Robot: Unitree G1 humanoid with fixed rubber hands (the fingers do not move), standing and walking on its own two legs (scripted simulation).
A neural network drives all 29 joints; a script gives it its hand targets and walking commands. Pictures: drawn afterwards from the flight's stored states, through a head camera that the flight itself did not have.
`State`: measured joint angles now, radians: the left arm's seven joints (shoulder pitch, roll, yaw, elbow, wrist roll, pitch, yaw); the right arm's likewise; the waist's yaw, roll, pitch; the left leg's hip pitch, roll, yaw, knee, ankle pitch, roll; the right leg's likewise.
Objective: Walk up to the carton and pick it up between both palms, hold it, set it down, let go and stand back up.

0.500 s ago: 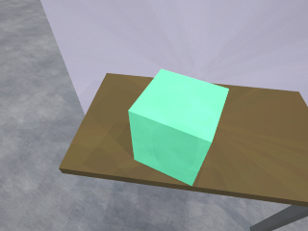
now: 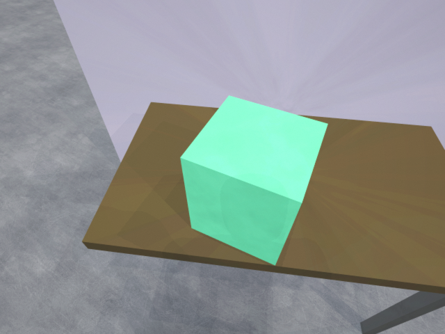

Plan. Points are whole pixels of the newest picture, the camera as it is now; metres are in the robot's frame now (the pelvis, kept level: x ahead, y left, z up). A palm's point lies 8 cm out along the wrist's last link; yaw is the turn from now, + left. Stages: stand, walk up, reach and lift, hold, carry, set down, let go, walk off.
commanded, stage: walk up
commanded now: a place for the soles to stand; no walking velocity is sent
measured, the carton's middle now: (252, 181) +0.41 -0.04 +0.01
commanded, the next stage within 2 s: reach and lift in 0.10 s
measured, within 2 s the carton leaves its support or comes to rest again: neither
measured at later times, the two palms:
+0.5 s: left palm (102, 299) +0.19 +0.25 -0.11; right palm (378, 332) +0.15 -0.28 -0.11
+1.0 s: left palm (84, 302) +0.18 +0.27 -0.08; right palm out of the picture +0.13 -0.22 -0.08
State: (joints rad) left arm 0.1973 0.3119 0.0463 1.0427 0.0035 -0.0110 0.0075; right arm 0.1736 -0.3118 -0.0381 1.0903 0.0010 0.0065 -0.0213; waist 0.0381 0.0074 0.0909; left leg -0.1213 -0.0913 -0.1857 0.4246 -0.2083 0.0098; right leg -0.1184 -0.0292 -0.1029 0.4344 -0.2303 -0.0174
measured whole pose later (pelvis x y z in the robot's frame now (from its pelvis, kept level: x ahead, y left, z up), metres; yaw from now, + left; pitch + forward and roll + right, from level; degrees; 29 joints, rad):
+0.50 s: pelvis -0.01 -0.02 -0.03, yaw -4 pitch -5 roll -1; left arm 0.03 0.29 0.16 0.39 0.15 0.54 -0.03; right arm -0.01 -0.23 -0.03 0.84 0.03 -0.05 0.00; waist 0.02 -0.07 0.21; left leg -0.28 0.02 -0.07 0.72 -0.36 -0.03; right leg -0.27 0.04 -0.07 0.69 -0.33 -0.05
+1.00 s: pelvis -0.01 +0.00 -0.01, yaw -6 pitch -6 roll +0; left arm 0.13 0.35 0.11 0.44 0.00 0.34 -0.07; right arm 0.19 -0.07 -0.05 0.56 -0.03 -0.05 -0.12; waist 0.04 -0.05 0.15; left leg -0.16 0.01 0.00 0.53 -0.26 0.00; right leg -0.17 0.03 0.00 0.50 -0.23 -0.02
